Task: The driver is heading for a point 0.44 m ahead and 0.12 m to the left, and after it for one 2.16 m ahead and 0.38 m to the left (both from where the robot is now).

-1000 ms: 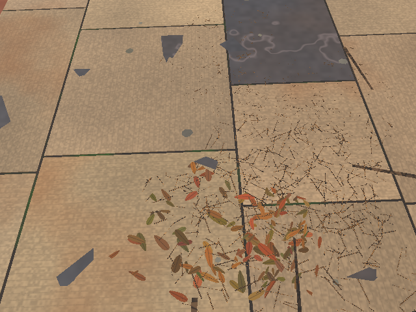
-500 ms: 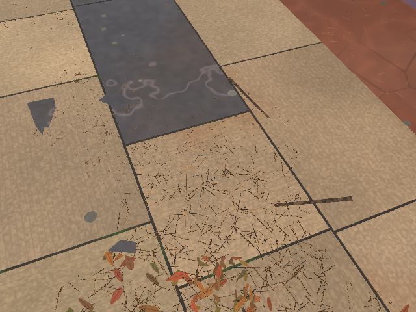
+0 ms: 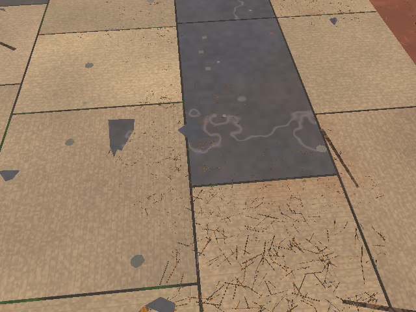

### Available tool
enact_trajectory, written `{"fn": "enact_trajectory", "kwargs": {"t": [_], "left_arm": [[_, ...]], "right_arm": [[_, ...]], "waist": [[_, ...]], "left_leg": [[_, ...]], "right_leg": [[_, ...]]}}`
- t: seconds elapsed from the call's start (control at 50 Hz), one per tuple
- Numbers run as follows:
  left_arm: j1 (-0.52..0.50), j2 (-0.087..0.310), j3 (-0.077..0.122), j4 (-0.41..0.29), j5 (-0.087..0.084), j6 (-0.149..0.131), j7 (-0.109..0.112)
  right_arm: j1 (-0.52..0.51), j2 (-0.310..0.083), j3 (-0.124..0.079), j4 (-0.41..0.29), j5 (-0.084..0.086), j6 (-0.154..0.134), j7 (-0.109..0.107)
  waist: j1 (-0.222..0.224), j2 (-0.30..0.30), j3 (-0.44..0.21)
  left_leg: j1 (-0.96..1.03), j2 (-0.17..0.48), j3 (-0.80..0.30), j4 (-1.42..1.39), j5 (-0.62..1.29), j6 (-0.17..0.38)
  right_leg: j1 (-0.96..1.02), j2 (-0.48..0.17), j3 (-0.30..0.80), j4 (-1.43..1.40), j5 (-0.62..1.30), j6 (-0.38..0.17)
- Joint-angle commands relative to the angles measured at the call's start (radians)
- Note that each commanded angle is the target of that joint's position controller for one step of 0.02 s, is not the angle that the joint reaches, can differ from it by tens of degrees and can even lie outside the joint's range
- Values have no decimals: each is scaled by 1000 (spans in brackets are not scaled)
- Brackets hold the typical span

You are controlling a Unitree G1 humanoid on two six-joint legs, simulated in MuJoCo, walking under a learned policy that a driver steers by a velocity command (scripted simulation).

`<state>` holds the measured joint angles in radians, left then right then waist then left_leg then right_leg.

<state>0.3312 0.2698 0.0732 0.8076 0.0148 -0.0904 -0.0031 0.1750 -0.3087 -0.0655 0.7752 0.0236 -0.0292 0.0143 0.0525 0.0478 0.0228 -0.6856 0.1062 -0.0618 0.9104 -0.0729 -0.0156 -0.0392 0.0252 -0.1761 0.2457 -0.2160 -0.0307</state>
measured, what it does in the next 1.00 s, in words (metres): walks ahead, turning left: left foot, then right foot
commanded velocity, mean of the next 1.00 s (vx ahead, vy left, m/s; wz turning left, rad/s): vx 0.50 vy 0.00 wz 0.37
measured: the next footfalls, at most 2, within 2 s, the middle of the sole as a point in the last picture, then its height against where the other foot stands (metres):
left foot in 0.20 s outside the picture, level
right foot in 0.70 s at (217, 277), level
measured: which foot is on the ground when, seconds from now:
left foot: up 0.00-0.18, down 0.20-0.70, up 0.72-1.00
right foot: down 0.00-0.20, up 0.22-0.68, down 0.70-1.00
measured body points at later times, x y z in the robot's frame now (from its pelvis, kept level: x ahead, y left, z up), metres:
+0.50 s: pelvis +0.27 +0.08 +0.00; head +0.30 +0.11 +0.45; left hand +0.39 +0.39 -0.09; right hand +0.42 -0.17 -0.10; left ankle +0.24 +0.14 -0.74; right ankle +0.47 -0.07 -0.68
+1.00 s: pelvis +0.55 +0.12 +0.00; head +0.58 +0.13 +0.45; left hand +0.46 +0.39 -0.12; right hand +0.84 -0.02 -0.08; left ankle +0.60 +0.32 -0.70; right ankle +0.57 +0.03 -0.74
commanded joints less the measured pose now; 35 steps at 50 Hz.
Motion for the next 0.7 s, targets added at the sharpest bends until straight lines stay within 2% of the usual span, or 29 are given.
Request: {"fn": "enact_trajectory", "kwargs": {"t": [0.02,0.1,0.14,0.16,0.18,0.2,0.22,0.24,0.26,0.28,0.3,0.32,0.34,0.36,0.4,0.44,0.5,0.56,0.6,0.64,0.66,0.68,0.7], "left_arm": [[-76,155,36,-64,-7,-15,13],[-25,184,50,-25,-29,9,16],[-29,208,57,-18,-37,25,18],[-36,224,61,-19,-41,33,21],[-49,233,63,-22,-45,42,24],[-58,221,55,-27,-47,47,27],[-29,165,33,-47,-15,39,29],[48,37,-8,-100,7,10,17],[-76,133,6,-108,-34,-25,4],[-148,162,14,-135,-62,-42,-1],[-154,150,11,-127,-46,-52,6],[-150,154,17,-116,-19,-51,13],[-129,159,22,-111,-11,-41,12],[-120,152,23,-111,-7,-29,11],[-130,125,18,-116,1,-10,12],[-203,105,10,-140,3,-4,13],[-314,76,-4,-166,-3,-10,4],[-396,84,-6,-190,-18,-21,-11],[-411,106,1,-199,-22,-30,-21],[-388,129,10,-195,-23,-39,-26],[-344,138,15,-183,-24,-43,-26],[-256,150,23,-155,-18,-48,-24],[-147,181,35,-131,-3,-52,-20]], "right_arm": [[-61,-7,9,-77,-4,-9,21],[-158,-21,8,-133,-3,-6,41],[-154,-41,-2,-152,-4,-3,48],[-119,-60,-13,-152,-5,1,48],[-22,-90,-32,-134,-2,4,46],[140,-145,-66,-91,1,7,35],[277,-244,-100,-62,6,19,12],[217,-321,-100,-86,6,4,13],[234,-229,-75,-108,1,-12,22],[201,-181,-61,-100,-5,-27,24],[144,-155,-53,-106,-2,-33,22],[82,-124,-44,-118,-7,-34,18],[49,-102,-35,-136,-19,-34,13],[40,-101,-35,-143,-22,-36,9],[58,-117,-39,-136,-15,-40,-2],[90,-139,-45,-123,-12,-39,-16],[129,-141,-46,-107,-5,-30,-29],[178,-148,-50,-85,1,-23,-33],[198,-139,-48,-75,4,-16,-36],[194,-138,-51,-74,2,-9,-41],[185,-135,-51,-74,-2,-6,-41],[174,-115,-44,-74,-6,-5,-40],[178,-73,-27,-79,-14,-8,-34]], "waist": [[-13,-86,53],[11,-81,82],[-11,-101,57],[-37,-121,19],[-96,-126,-40],[-182,-103,-125],[-218,47,-212],[-88,235,-310],[-172,90,-350],[-167,55,-211],[-124,-21,-136],[-84,-31,-91],[-53,-10,-84],[-40,-2,-81],[-36,-11,-65],[-56,-10,-35],[-99,23,-16],[-131,35,-3],[-131,40,-4],[-111,63,-9],[-89,82,-19],[-46,86,-54],[0,63,-151]], "left_leg": [[28,14,23,-141,120,12],[1,-1,66,-248,54,56],[57,-42,115,-269,-39,90],[128,-80,149,-264,-94,111],[257,-126,178,-276,-125,137],[498,-173,178,-334,-76,175],[792,-27,-76,-362,-49,239],[1041,189,-667,-514,-285,428],[1053,218,-751,-627,-360,411],[955,194,-611,-638,-291,368],[814,149,-492,-630,-183,334],[690,109,-400,-636,-68,310],[616,84,-353,-656,8,304],[575,73,-333,-674,62,309],[511,52,-270,-690,157,314],[481,25,-226,-696,175,297],[447,-25,-188,-682,79,247],[457,-8,-236,-660,1,231],[522,14,-292,-604,-18,223],[574,36,-348,-546,4,211],[591,45,-355,-515,46,203],[599,25,-328,-452,141,185],[566,-26,-274,-289,193,156]], "right_leg": [[-53,-281,62,-136,278,-140],[81,-318,15,-87,330,-116],[130,-325,-14,3,558,-95],[144,-321,-27,87,735,-83],[130,-305,-47,234,865,-67],[36,-264,-72,453,844,-32],[-229,-208,-76,781,439,21],[-627,11,90,1079,-390,74],[-726,-16,271,1145,-376,52],[-791,-57,262,1109,-276,27],[-749,-102,261,1028,-189,17],[-679,-130,262,943,-136,22],[-613,-147,271,908,-98,28],[-583,-146,266,874,-80,40],[-569,-136,244,794,-35,71],[-591,-117,234,662,75,97],[-532,-71,230,431,261,106],[-478,-38,235,313,326,99],[-475,-31,259,259,291,83],[-444,-29,269,234,210,58],[-404,-30,255,228,175,40],[-299,-23,222,191,192,13],[-110,-76,255,207,192,-36]]}}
